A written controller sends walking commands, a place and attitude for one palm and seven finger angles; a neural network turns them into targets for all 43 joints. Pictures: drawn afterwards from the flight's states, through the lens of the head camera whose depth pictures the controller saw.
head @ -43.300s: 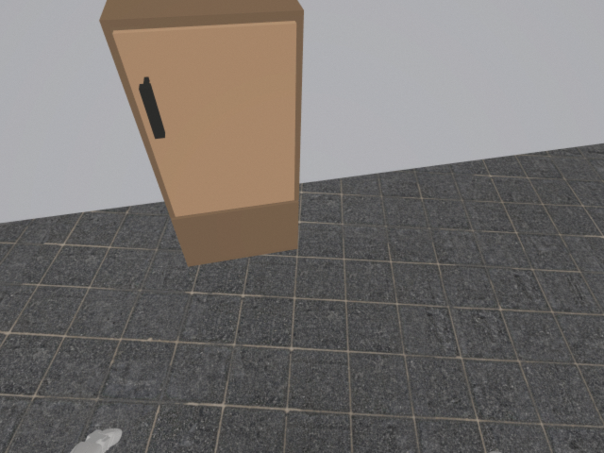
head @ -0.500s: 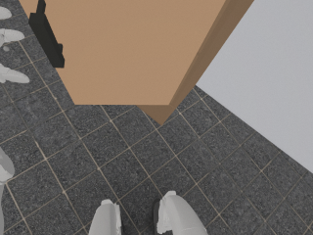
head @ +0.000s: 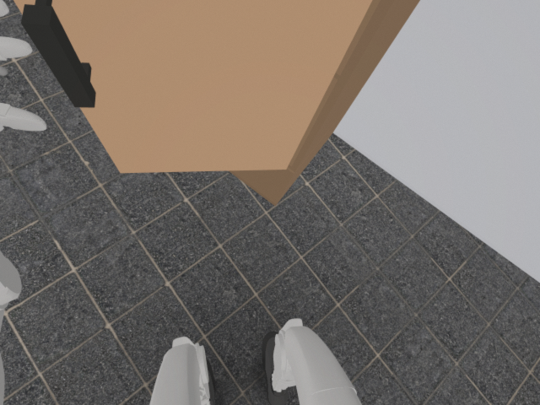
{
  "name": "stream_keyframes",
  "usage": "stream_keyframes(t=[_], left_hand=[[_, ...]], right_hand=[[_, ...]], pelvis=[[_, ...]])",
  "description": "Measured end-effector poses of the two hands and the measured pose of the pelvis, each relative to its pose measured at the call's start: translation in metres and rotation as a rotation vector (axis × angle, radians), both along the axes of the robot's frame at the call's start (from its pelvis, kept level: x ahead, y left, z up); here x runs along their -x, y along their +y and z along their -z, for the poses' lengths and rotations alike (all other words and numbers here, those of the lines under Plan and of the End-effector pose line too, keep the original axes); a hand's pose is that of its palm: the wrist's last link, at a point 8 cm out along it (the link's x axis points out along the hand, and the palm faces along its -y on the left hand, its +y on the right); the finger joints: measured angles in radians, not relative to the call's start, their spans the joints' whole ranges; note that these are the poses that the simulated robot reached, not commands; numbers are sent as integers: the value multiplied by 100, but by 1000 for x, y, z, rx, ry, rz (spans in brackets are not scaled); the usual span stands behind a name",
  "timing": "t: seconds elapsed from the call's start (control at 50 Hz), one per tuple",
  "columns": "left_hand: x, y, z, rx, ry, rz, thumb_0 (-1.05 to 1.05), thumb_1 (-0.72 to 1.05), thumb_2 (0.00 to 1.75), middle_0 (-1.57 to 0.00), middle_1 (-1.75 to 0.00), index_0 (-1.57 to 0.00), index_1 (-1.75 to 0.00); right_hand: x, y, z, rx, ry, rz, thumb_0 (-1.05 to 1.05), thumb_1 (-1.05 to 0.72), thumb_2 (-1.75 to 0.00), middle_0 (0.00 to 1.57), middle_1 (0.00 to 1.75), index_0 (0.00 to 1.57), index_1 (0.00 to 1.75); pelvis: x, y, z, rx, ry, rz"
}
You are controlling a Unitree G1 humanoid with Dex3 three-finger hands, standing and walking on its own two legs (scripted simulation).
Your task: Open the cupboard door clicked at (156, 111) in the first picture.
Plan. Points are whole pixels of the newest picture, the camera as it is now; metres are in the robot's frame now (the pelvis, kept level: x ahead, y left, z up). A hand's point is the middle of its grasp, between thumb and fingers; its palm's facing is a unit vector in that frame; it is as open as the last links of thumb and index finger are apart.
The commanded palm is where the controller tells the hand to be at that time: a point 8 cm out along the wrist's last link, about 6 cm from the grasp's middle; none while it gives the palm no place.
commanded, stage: slide the fingers in behind the handle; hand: left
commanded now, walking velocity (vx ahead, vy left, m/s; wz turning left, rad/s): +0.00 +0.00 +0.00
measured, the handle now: (66, 49) +0.57 +0.21 +0.06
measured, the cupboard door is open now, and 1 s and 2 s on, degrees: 42 42 41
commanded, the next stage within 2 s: move the hooked fingers beside the handle in 1.52 s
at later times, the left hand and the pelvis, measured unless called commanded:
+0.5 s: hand (24, 72) +0.53 +0.25 +0.07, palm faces +0.04 -1.00 -0.03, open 14.4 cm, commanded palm +0.52 +0.26 +0.07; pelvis +0.01 -0.01 +0.01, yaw +1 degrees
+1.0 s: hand (33, 77) +0.52 +0.24 +0.07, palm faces +0.07 -1.00 -0.02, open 15.0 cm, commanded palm +0.51 +0.22 +0.07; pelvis +0.02 -0.01 +0.01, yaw +3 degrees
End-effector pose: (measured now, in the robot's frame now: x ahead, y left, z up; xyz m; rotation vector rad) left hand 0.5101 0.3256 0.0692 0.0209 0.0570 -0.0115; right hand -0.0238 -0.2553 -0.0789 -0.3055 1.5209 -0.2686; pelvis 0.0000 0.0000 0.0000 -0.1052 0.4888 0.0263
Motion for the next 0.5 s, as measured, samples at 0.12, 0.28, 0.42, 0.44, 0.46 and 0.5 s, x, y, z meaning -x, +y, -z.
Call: stream_keyframes(t=[0.12, 0.28, 0.42, 0.44, 0.46, 0.5], left_hand=[[-4, -14, 2, 13, 6, 9, -2, -50, 30, -30, -120, -30, -120], [-1, -17, 0, -20, 6, -28, -2, -50, 30, -30, -121, -28, -120], [3, -21, 1, 3, 7, -44, -2, -50, 30, -29, -121, -24, -119], [3, -22, 1, -1, 7, -47, -2, -50, 30, -29, -121, -23, -119], [3, -22, 0, -4, 6, -49, -2, -50, 30, -29, -121, -23, -119], [3, -23, 0, -10, 4, -54, -2, -50, 30, -29, -121, -22, -119]], right_hand=[[1, -2, -3, 4, -4, 8, 0, -90, -90, 20, 30, 21, 30], [-4, -7, -4, -3, -20, 2, 0, -91, -90, 20, 30, 21, 30], [-13, -10, -3, -11, -19, -19, 0, -91, -90, 20, 30, 21, 30], [-15, -11, -2, -10, -20, -23, 0, -91, -90, 20, 30, 21, 30], [-16, -12, -2, -10, -21, -26, 0, -91, -90, 20, 30, 21, 30], [-19, -13, -1, -11, -20, -32, 0, -91, -90, 20, 30, 21, 30]], pelvis=[[-1, -1, -2, -2, -5, 0], [-3, -3, -4, -8, -11, 2], [-5, -7, -6, -12, -18, -9], [-5, -7, -6, -12, -18, -11], [-5, -7, -6, -12, -17, -13], [-6, -8, -6, -12, -16, -16]])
